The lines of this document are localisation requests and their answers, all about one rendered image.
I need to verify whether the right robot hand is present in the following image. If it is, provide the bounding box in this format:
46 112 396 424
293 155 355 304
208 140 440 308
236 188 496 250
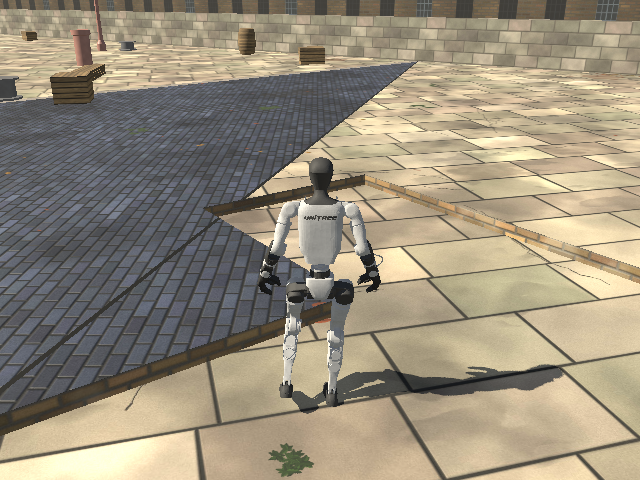
357 273 381 293

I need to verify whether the robot left forearm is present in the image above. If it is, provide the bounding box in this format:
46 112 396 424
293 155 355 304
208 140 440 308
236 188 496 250
260 240 280 278

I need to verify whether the left robot foot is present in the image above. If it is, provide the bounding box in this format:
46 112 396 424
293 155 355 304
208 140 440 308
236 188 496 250
279 381 293 398

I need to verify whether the robot right forearm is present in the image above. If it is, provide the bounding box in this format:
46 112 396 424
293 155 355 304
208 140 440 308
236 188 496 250
360 240 379 277

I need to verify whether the robot right upper arm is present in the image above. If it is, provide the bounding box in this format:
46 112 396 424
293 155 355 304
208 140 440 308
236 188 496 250
341 201 371 257

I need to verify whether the left robot shin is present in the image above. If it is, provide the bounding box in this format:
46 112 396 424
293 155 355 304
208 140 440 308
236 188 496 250
283 317 298 386

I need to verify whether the robot left upper arm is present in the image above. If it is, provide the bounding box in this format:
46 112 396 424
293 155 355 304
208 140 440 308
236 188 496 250
270 201 300 256

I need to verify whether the left robot hand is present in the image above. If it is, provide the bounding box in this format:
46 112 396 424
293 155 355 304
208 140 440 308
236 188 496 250
257 274 281 295

